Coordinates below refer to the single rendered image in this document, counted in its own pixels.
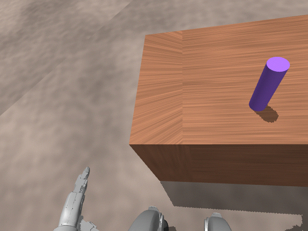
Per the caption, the left robot hand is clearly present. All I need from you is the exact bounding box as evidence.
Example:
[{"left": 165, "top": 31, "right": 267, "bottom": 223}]
[{"left": 58, "top": 167, "right": 99, "bottom": 231}]

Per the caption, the can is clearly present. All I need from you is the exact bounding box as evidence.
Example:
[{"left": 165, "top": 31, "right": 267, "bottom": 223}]
[{"left": 249, "top": 57, "right": 290, "bottom": 111}]

